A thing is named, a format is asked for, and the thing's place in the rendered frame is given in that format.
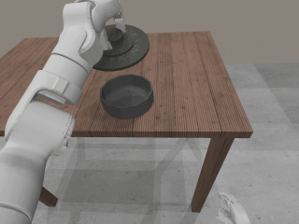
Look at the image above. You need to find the pot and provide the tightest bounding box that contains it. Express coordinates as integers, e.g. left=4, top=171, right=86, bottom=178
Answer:
left=99, top=74, right=154, bottom=119

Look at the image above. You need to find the robot left upper arm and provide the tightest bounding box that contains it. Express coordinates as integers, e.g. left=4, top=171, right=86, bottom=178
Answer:
left=0, top=97, right=76, bottom=224

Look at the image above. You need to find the right robot hand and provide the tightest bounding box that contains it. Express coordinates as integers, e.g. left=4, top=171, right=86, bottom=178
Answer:
left=216, top=191, right=251, bottom=224

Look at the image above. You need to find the lid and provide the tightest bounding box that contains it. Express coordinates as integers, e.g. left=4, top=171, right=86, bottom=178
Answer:
left=93, top=24, right=150, bottom=72

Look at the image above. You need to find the robot left forearm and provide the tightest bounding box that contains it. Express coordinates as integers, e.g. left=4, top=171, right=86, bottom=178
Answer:
left=5, top=0, right=107, bottom=141

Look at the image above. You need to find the table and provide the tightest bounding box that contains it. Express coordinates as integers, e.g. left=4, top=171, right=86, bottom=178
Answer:
left=0, top=31, right=253, bottom=213

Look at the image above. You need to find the left robot hand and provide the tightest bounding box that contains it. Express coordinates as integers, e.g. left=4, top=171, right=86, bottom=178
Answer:
left=74, top=0, right=125, bottom=50

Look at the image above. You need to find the knob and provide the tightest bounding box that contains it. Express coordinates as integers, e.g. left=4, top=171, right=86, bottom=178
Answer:
left=106, top=28, right=124, bottom=46

